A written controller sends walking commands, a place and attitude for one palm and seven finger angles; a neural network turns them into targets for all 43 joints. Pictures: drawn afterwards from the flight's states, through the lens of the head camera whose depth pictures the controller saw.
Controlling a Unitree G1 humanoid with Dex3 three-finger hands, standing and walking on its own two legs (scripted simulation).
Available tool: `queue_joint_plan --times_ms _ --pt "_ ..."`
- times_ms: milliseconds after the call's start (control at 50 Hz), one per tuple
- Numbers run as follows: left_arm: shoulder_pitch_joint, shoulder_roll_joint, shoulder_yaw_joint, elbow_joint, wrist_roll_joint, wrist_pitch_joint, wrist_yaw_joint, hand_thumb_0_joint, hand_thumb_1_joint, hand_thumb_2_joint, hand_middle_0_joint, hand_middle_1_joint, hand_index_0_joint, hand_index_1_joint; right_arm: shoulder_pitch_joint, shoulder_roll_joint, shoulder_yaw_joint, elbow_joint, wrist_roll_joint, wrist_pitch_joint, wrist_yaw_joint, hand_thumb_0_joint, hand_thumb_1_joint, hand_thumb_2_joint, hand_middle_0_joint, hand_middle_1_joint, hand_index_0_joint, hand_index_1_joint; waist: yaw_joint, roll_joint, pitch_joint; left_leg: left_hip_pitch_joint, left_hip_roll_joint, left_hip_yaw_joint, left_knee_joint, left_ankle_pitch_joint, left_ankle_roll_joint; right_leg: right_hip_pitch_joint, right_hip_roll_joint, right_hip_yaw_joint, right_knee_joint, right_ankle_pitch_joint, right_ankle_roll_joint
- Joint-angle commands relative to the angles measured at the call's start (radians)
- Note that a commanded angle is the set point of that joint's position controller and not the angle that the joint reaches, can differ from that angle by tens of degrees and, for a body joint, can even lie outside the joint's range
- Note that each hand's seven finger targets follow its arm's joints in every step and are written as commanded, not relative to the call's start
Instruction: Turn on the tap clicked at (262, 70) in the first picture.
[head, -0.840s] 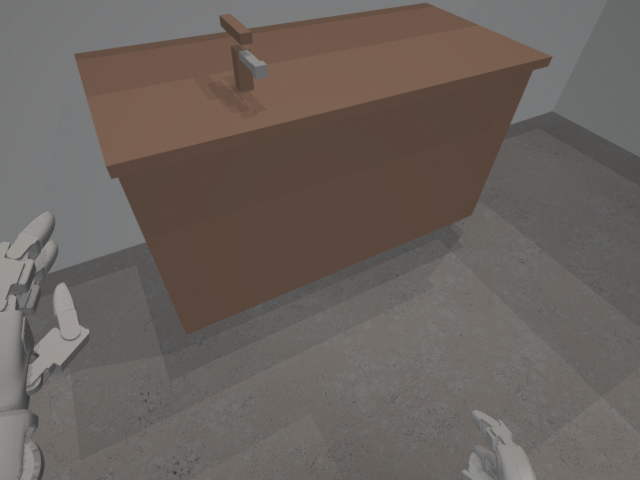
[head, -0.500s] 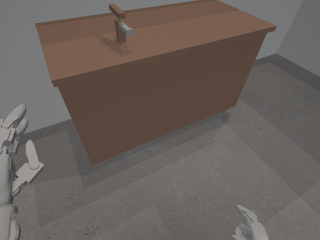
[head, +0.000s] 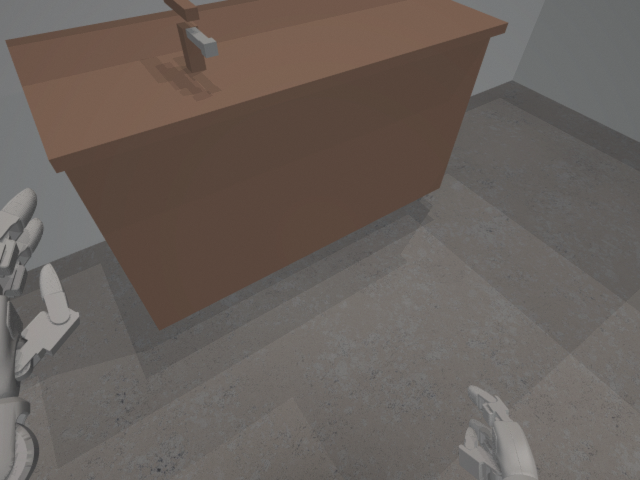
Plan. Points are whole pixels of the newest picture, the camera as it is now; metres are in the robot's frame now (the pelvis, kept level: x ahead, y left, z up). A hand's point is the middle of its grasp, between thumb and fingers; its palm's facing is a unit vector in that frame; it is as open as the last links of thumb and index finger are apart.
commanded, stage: walk to a spot facing it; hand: left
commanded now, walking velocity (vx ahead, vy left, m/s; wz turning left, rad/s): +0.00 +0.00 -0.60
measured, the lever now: (208, 47) +0.87 +0.31 +0.13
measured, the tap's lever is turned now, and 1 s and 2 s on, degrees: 0 0 0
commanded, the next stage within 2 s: turn to face it in 1.60 s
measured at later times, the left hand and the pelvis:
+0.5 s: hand (196, 279) +0.26 +0.15 +0.17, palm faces +0.22 -0.88 -0.43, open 7.4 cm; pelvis -0.01 -0.02 -0.02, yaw -15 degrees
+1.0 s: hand (294, 198) +0.38 +0.07 +0.18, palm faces -0.04 -0.93 -0.36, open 7.4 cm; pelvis +0.06 -0.03 +0.01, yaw -30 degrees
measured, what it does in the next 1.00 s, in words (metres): steps on the spot, turning right: right foot, then left foot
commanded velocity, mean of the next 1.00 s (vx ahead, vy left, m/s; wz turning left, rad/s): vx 0.25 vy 0.00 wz -0.50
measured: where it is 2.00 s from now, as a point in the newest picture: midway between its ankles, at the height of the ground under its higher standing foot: outside the picture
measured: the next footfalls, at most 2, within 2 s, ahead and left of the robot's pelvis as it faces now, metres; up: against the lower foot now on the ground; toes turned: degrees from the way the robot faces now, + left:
right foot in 0.46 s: +0.03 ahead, -0.13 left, +0.00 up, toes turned -19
left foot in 0.86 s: +0.16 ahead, +0.06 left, +0.00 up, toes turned -18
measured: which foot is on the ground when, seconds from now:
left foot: down 0.00-0.48, up 0.50-0.84, down 0.86-1.00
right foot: down 0.00-0.26, up 0.28-0.44, down 0.46-0.88, up 0.90-1.00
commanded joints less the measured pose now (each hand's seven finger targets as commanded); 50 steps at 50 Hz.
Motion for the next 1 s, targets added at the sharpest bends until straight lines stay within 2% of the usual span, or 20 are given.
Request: queue_joint_plan --times_ms 0,60,120,200,240,260,300,400,420,440,460,480,560,720,800,820,860,880,900,980 --pt "-0.044 0.177 0.122 -0.238 -0.005 -0.073 0.011 0.0 0.9 0.9 -0.2 -0.3 -0.2 -0.3 -0.068 -0.123 -0.057 -0.163 -0.002 -0.023 -0.001 0.0 -0.9 -0.9 0.2 0.3 0.2 0.3 -0.01 0.015 -0.122 -0.002 0.092 -0.058 -0.055 -0.122 0.018 -0.006 -0.104 0.153 -0.07 -0.007 -0.038" --pt "-0.041 0.184 0.131 -0.242 -0.008 -0.078 0.014 0.0 0.9 0.9 -0.2 -0.3 -0.2 -0.3 -0.063 -0.108 -0.054 -0.162 -0.008 -0.009 0.008 0.0 -0.9 -0.9 0.2 0.3 0.2 0.3 -0.021 -0.075 -0.097 0.023 0.032 -0.025 0.04 -0.206 -0.006 -0.094 -0.169 0.302 -0.192 -0.111 -0.08" --pt "-0.021 0.192 0.148 -0.25 -0.008 -0.082 0.021 0.0 0.9 0.9 -0.2 -0.3 -0.2 -0.3 -0.059 -0.105 -0.052 -0.157 -0.009 -0.002 0.013 0.0 -0.9 -0.9 0.2 0.3 0.2 0.3 -0.021 -0.084 -0.129 0.08 0.03 -0.024 0.007 -0.14 -0.01 -0.073 -0.176 0.33 -0.187 -0.03 -0.092" --pt "-0.002 0.183 0.156 -0.248 -0.009 -0.089 0.016 0.0 0.9 0.9 -0.2 -0.3 -0.2 -0.3 -0.078 -0.125 -0.06 -0.168 -0.002 0.005 0.001 0.0 -0.9 -0.9 0.2 0.3 0.2 0.3 -0.01 0.062 -0.145 0.132 0.153 -0.102 -0.142 -0.105 0.043 -0.114 -0.05 0.175 -0.002 -0.044 -0.023" --pt "-0.013 0.178 0.149 -0.273 -0.01 -0.092 0.013 0.0 0.9 0.9 -0.2 -0.3 -0.2 -0.3 -0.083 -0.123 -0.059 -0.176 0.004 -0.009 -0.005 0.0 -0.9 -0.9 0.2 0.3 0.2 0.3 -0.007 0.261 -0.144 0.118 0.338 -0.236 -0.282 -0.036 0.122 -0.146 0.002 0.022 0.326 -0.216 0.027" --pt "-0.022 0.178 0.14 -0.281 -0.003 -0.096 0.012 0.0 0.9 0.9 -0.2 -0.3 -0.2 -0.3 -0.052 -0.116 -0.058 -0.163 -0.002 -0.022 -0.001 0.0 -0.9 -0.9 0.2 0.3 0.2 0.3 -0.007 0.257 -0.14 0.135 0.395 -0.249 -0.29 0.03 0.167 -0.164 -0.028 -0.034 0.434 -0.277 0.041" --pt "-0.047 0.157 0.103 -0.288 -0.001 -0.106 0.006 0.0 0.9 0.9 -0.2 -0.3 -0.2 -0.3 -0.024 -0.137 -0.067 -0.137 -0.005 -0.043 0.011 0.0 -0.9 -0.9 0.2 0.3 0.2 0.3 -0.02 0.199 -0.132 0.178 0.399 -0.142 -0.236 0.16 0.167 -0.17 -0.079 -0.067 0.399 -0.272 0.045" --pt "-0.11 0.161 0.08 -0.178 0.019 -0.102 0.003 0.0 0.9 0.9 -0.2 -0.3 -0.2 -0.3 -0.021 -0.155 -0.064 -0.117 -0.014 -0.07 0.026 0.0 -0.9 -0.9 0.2 0.3 0.2 0.3 -0.018 0.181 -0.064 0.022 0.322 0.038 -0.106 -0.055 0.066 0.099 -0.042 -0.228 0.068 -0.217 0.029" --pt "-0.114 0.169 0.087 -0.152 0.021 -0.099 0.002 0.0 0.9 0.9 -0.2 -0.3 -0.2 -0.3 -0.02 -0.151 -0.067 -0.117 -0.011 -0.069 0.026 0.0 -0.9 -0.9 0.2 0.3 0.2 0.3 -0.008 0.103 -0.065 -0.051 0.268 0.08 0.029 -0.132 0.042 0.18 -0.045 -0.187 -0.031 -0.163 -0.001" --pt "-0.091 0.189 0.101 -0.125 0.027 -0.097 0.004 0.0 0.9 0.9 -0.2 -0.3 -0.2 -0.3 -0.024 -0.132 -0.068 -0.125 -0.004 -0.062 0.026 0.0 -0.9 -0.9 0.2 0.3 0.2 0.3 -0.004 -0.099 -0.059 -0.168 0.148 0.131 0.292 -0.227 0.003 0.215 -0.169 0.104 -0.171 -0.113 -0.097" --pt "-0.09 0.242 0.152 -0.138 0.013 -0.099 0.02 0.0 0.9 0.9 -0.2 -0.3 -0.2 -0.3 -0.093 -0.103 -0.05 -0.156 -0.004 -0.063 0.023 0.0 -0.9 -0.9 0.2 0.3 0.2 0.3 0.023 -0.338 -0.042 -0.406 0.024 0.094 0.56 -0.417 -0.041 0.277 -0.375 0.519 -0.295 0.044 -0.216" --pt "-0.074 0.24 0.163 -0.138 -0.001 -0.096 0.028 0.0 0.9 0.9 -0.2 -0.3 -0.2 -0.3 -0.096 -0.119 -0.062 -0.139 -0.01 -0.063 0.027 0.0 -0.9 -0.9 0.2 0.3 0.2 0.3 0.009 -0.263 -0.072 -0.426 0.055 -0.063 0.668 -0.317 -0.047 0.264 -0.389 0.608 -0.344 -0.086 -0.233" --pt "0.003 0.238 0.172 -0.242 -0.004 -0.142 0.013 0.0 0.9 0.9 -0.2 -0.3 -0.2 -0.3 -0.077 -0.103 -0.039 -0.107 -0.01 0.003 0.03 0.0 -0.9 -0.9 0.2 0.3 0.2 0.3 -0.022 -0.047 -0.124 -0.399 0.082 -0.082 0.645 -0.122 -0.064 0.299 -0.288 0.31 -0.289 0.053 -0.214" --pt "-0.006 0.202 0.134 -0.152 0.001 -0.127 0.022 0.0 0.9 0.9 -0.2 -0.3 -0.2 -0.3 -0.065 -0.105 -0.045 -0.116 -0.007 -0.016 0.009 0.0 -0.9 -0.9 0.2 0.3 0.2 0.3 -0.005 -0.112 -0.128 -0.121 0.025 0.038 0.13 -0.09 -0.022 0.156 -0.233 0.263 -0.335 -0.134 -0.216" --pt "-0.052 0.185 0.101 -0.159 0.01 -0.118 0.024 0.0 0.9 0.9 -0.2 -0.3 -0.2 -0.3 -0.028 -0.122 -0.053 -0.118 -0.007 -0.033 -0.011 0.0 -0.9 -0.9 0.2 0.3 0.2 0.3 -0.028 -0.071 -0.127 0.166 0.029 0.068 -0.146 -0.052 0.008 0.06 -0.158 0.205 -0.222 -0.184 -0.144" --pt "-0.071 0.184 0.1 -0.18 0.012 -0.122 0.021 0.0 0.9 0.9 -0.2 -0.3 -0.2 -0.3 -0.018 -0.136 -0.062 -0.122 -0.007 -0.037 -0.019 0.0 -0.9 -0.9 0.2 0.3 0.2 0.3 -0.037 -0.017 -0.125 0.278 0.077 0.019 -0.211 -0.071 0.036 -0.017 -0.118 0.18 -0.127 -0.174 -0.109" --pt "-0.114 0.188 0.105 -0.251 0.012 -0.14 0.016 0.0 0.9 0.9 -0.2 -0.3 -0.2 -0.3 -0.027 -0.157 -0.067 -0.128 -0.008 -0.041 -0.024 0.0 -0.9 -0.9 0.2 0.3 0.2 0.3 -0.04 0.319 -0.118 0.471 0.385 -0.401 -0.37 -0.11 0.181 -0.308 0.013 -0.057 0.319 -0.331 -0.019" --pt "-0.127 0.241 0.134 -0.232 0.026 -0.144 0.012 0.0 0.9 0.9 -0.2 -0.3 -0.2 -0.3 -0.048 -0.132 -0.052 -0.113 -0.018 -0.054 -0.021 0.0 -0.9 -0.9 0.2 0.3 0.2 0.3 -0.043 0.321 -0.073 0.335 0.458 -0.463 -0.438 -0.27 0.217 -0.327 -0.043 -0.067 0.513 -0.325 -0.009" --pt "-0.132 0.223 0.117 -0.245 0.029 -0.146 0.007 0.0 0.9 0.9 -0.2 -0.3 -0.2 -0.3 -0.047 -0.124 -0.05 -0.103 -0.024 -0.064 -0.014 0.0 -0.9 -0.9 0.2 0.3 0.2 0.3 -0.051 0.285 -0.01 0.254 0.452 -0.452 -0.449 -0.301 0.231 -0.353 -0.094 -0.046 0.586 -0.27 -0.008" --pt "-0.072 0.178 0.091 -0.282 0.041 -0.123 0.008 0.0 0.9 0.9 -0.2 -0.3 -0.2 -0.3 -0.021 -0.131 -0.061 -0.078 -0.021 -0.083 -0.005 0.0 -0.9 -0.9 0.2 0.3 0.2 0.3 -0.033 0.213 -0.025 0.236 0.35 -0.106 -0.363 0.02 0.157 -0.317 -0.137 -0.141 0.5 -0.143 0.012"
